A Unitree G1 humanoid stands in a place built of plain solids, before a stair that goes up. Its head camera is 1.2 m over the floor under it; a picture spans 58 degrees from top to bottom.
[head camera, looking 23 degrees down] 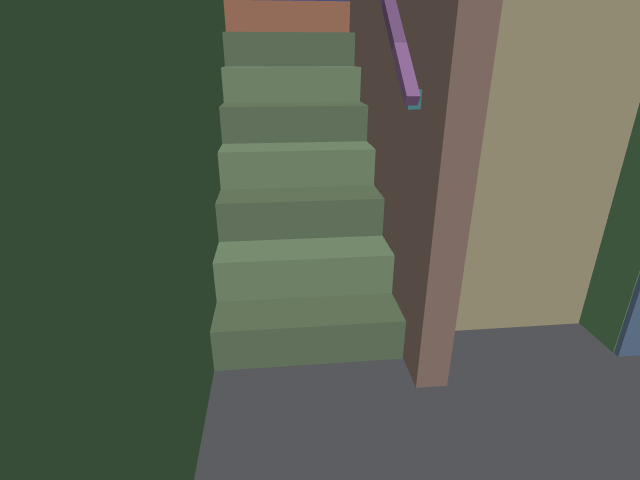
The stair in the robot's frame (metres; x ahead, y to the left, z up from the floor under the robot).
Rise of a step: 0.19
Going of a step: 0.24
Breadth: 0.80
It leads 6 degrees to the left of straight ahead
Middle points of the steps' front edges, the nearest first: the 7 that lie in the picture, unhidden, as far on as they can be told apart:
1.48 0.04 0.19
1.71 0.06 0.38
1.95 0.09 0.57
2.18 0.11 0.76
2.41 0.14 0.95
2.65 0.16 1.14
2.88 0.18 1.33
